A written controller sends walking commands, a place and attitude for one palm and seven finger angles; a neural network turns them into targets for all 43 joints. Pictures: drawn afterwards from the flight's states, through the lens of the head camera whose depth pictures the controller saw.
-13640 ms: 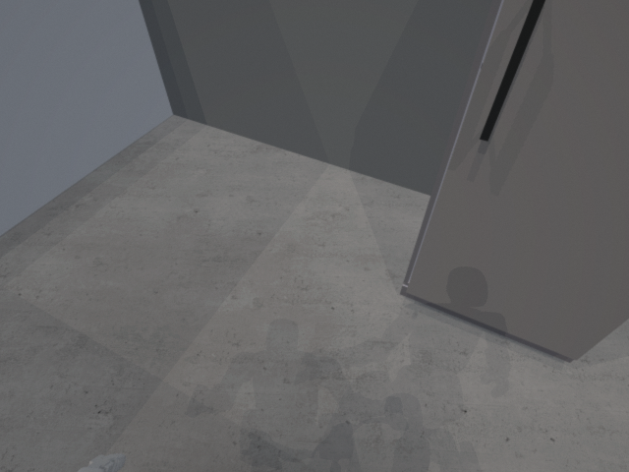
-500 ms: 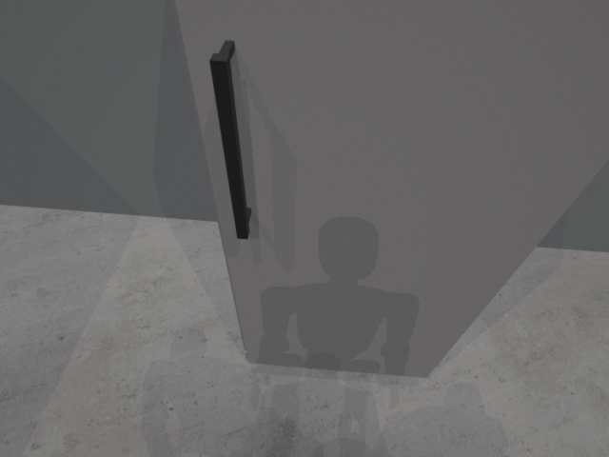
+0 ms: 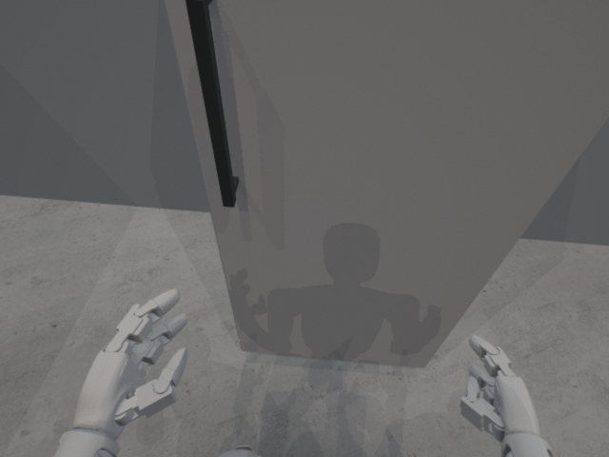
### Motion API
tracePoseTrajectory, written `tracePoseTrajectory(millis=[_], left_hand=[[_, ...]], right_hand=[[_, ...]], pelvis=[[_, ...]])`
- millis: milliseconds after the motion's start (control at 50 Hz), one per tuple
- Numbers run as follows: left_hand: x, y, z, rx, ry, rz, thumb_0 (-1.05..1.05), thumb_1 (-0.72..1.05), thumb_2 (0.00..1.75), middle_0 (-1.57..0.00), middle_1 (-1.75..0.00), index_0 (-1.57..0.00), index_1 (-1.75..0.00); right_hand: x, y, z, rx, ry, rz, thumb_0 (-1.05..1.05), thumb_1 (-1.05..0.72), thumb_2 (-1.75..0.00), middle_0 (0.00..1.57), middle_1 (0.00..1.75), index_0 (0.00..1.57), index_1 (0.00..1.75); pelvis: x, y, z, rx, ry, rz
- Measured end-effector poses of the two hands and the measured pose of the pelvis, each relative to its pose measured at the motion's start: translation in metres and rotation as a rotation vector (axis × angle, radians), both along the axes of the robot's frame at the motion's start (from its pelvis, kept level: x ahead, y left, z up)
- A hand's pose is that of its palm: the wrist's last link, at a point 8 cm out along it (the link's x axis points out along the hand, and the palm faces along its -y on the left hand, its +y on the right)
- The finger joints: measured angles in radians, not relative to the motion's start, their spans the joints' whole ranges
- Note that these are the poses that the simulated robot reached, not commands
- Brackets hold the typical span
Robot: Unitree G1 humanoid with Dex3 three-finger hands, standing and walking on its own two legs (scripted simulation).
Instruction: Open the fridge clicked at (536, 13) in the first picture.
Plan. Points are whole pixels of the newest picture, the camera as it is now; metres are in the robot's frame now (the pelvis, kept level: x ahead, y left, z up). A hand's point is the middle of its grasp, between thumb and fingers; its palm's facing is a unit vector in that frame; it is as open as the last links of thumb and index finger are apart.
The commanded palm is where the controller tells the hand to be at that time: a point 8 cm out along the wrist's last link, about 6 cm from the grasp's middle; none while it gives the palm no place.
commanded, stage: raise the hand to about handle height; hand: left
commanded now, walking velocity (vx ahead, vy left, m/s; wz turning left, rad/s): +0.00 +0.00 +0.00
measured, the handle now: (220, 115) +0.49 +0.14 +0.21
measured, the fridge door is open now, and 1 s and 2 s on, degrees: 0 0 0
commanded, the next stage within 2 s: move the hooked fingers beside the handle in 1.72 s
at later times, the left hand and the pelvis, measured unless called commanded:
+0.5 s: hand (99, 321) +0.23 +0.23 +0.11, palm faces +0.01 -1.00 -0.07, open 11.3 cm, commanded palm +0.20 +0.28 +0.12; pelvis +0.01 +0.00 +0.02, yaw +0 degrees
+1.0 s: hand (0, 260) +0.25 +0.30 +0.19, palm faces +0.06 -0.99 -0.10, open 13.8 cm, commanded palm +0.22 +0.35 +0.21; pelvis +0.00 +0.03 +0.04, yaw +2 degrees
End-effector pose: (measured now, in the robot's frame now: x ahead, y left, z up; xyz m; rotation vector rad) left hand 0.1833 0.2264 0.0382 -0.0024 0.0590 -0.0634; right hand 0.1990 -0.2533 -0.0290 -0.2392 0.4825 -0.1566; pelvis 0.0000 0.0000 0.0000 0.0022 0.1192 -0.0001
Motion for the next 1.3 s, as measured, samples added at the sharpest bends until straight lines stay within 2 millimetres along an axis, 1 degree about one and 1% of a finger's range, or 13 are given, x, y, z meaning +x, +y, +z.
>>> tracePoseTrajectory(millis=[60,100,140,220,300,380,500,580,660,860,1020,1140,1300], left_hand=[[-0.028,0.016,-0.008,0.010,0.056,0.111,0.01,0.60,0.77,-0.23,-0.50,-0.23,-0.50],[-0.040,0.026,0.001,0.042,0.024,0.178,0.01,0.55,0.75,-0.23,-0.53,-0.23,-0.53],[-0.044,0.032,0.015,0.070,-0.044,0.204,0.01,0.50,0.73,-0.23,-0.56,-0.23,-0.56],[-0.028,0.033,0.038,0.096,-0.123,0.129,0.01,0.40,0.69,-0.23,-0.62,-0.24,-0.62],[0.001,0.035,0.047,0.094,-0.058,0.035,0.01,0.31,0.65,-0.24,-0.68,-0.24,-0.68],[0.021,0.047,0.059,0.079,-0.020,0.047,0.01,0.21,0.61,-0.25,-0.74,-0.25,-0.74],[0.030,0.062,0.080,0.072,-0.072,0.072,0.00,0.08,0.55,-0.26,-0.83,-0.26,-0.83],[0.032,0.068,0.085,0.071,-0.069,0.055,0.00,-0.02,0.51,-0.27,-0.89,-0.27,-0.89],[0.035,0.080,0.093,0.072,-0.082,0.065,0.00,-0.11,0.47,-0.27,-0.95,-0.28,-0.95],[0.043,0.112,0.135,0.090,-0.138,0.098,-0.01,-0.34,0.37,-0.29,-1.10,-0.29,-1.10],[0.045,0.132,0.161,0.110,-0.131,0.115,-0.01,-0.46,0.32,-0.30,-1.17,-0.30,-1.17],[0.049,0.143,0.182,0.124,-0.146,0.124,-0.01,-0.49,0.31,-0.30,-1.19,-0.30,-1.19],[0.058,0.151,0.206,0.130,-0.156,0.120,-0.01,-0.50,0.30,-0.30,-1.20,-0.30,-1.20]], right_hand=[[0.014,0.000,0.006,-0.021,-0.031,0.026,0.01,-0.91,-0.90,0.20,0.30,0.20,0.30],[0.017,0.003,0.004,-0.030,-0.027,0.053,0.01,-0.91,-0.90,0.20,0.30,0.19,0.30],[0.017,0.008,-0.003,-0.029,-0.007,0.082,0.01,-0.91,-0.90,0.20,0.30,0.19,0.30],[0.004,0.018,-0.023,0.003,0.067,0.111,0.01,-0.91,-0.90,0.20,0.30,0.20,0.30],[-0.019,0.022,-0.036,0.051,0.140,0.076,0.01,-0.91,-0.90,0.20,0.30,0.20,0.30],[-0.042,0.018,-0.037,0.079,0.180,0.014,0.01,-0.91,-0.90,0.20,0.30,0.20,0.30],[-0.058,0.006,-0.029,0.046,0.195,-0.040,0.01,-0.91,-0.90,0.20,0.30,0.20,0.30],[-0.053,0.003,-0.018,0.007,0.171,-0.049,0.01,-0.91,-0.90,0.20,0.30,0.20,0.30],[-0.040,0.011,-0.004,-0.014,0.120,-0.038,0.02,-0.91,-0.90,0.20,0.30,0.20,0.30],[-0.002,0.063,0.022,0.030,-0.001,0.079,0.01,-0.91,-0.90,0.20,0.30,0.20,0.30],[0.003,0.092,0.024,0.066,0.004,0.150,0.01,-0.91,-0.90,0.20,0.30,0.20,0.30],[-0.005,0.092,0.020,0.068,0.044,0.155,0.01,-0.90,-0.90,0.20,0.30,0.20,0.30],[-0.017,0.071,0.016,0.058,0.075,0.121,0.01,-0.90,-0.90,0.20,0.30,0.20,0.30]], pelvis=[[0.000,-0.007,-0.004,-0.010,-0.003,0.015],[-0.001,-0.012,-0.005,-0.020,-0.007,0.030],[-0.001,-0.015,-0.005,-0.031,-0.012,0.046],[-0.003,-0.018,-0.002,-0.043,-0.022,0.062],[-0.001,-0.018,0.006,-0.034,-0.028,0.050],[0.006,-0.014,0.014,-0.020,-0.031,0.026],[0.014,-0.002,0.023,-0.016,-0.039,0.006],[0.015,0.007,0.026,-0.021,-0.051,0.006],[0.014,0.014,0.030,-0.025,-0.071,0.011],[0.009,0.028,0.039,-0.031,-0.129,0.029],[0.004,0.033,0.044,-0.029,-0.159,0.040],[0.001,0.031,0.047,-0.026,-0.172,0.045],[0.000,0.026,0.048,-0.023,-0.177,0.045]])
